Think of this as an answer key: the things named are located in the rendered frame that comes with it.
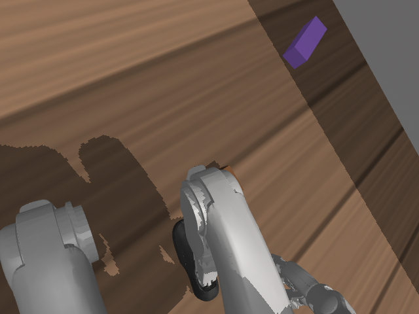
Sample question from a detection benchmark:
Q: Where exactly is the right robot foot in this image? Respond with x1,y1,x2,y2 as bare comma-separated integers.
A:
172,219,219,302

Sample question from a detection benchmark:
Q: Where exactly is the right robot hand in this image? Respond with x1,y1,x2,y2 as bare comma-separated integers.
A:
271,254,319,309

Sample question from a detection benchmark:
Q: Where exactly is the right robot arm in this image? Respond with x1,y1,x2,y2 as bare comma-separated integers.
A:
306,284,356,314

